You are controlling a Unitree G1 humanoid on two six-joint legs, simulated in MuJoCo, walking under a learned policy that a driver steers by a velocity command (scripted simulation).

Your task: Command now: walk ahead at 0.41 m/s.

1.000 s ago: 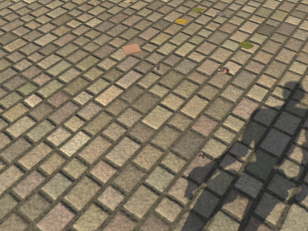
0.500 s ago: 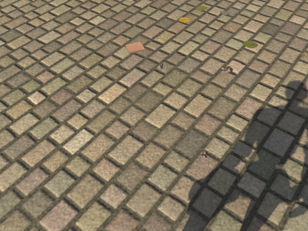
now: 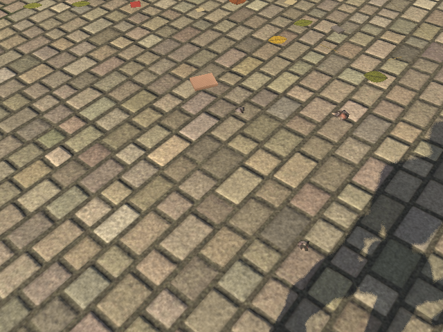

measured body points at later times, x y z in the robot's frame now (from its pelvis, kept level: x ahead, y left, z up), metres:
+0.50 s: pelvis +0.26 +0.06 +0.01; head +0.27 +0.07 +0.46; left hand +0.35 +0.32 -0.12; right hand +0.31 -0.20 -0.12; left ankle +0.30 +0.13 -0.73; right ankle +0.27 -0.10 -0.64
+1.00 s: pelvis +0.54 -0.01 +0.01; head +0.57 -0.01 +0.46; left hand +0.62 +0.27 -0.10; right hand +0.63 -0.28 -0.13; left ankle +0.47 +0.13 -0.64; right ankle +0.60 -0.11 -0.73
